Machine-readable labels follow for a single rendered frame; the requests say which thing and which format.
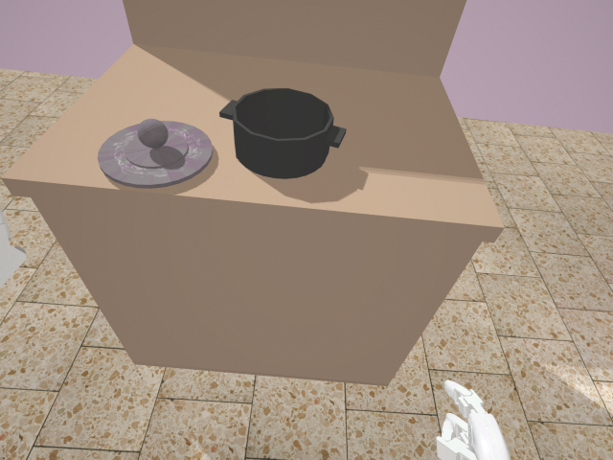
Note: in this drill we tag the knob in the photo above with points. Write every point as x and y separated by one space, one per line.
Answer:
152 133

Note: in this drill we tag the lid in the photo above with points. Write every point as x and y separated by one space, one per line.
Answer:
125 160

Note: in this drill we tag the pot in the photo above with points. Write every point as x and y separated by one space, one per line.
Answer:
281 132

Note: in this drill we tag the robot left hand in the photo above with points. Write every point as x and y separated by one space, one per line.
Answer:
10 257

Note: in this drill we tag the table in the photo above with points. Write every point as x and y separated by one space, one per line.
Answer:
331 276

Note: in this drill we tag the robot right hand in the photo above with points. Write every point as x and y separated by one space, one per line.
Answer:
479 439

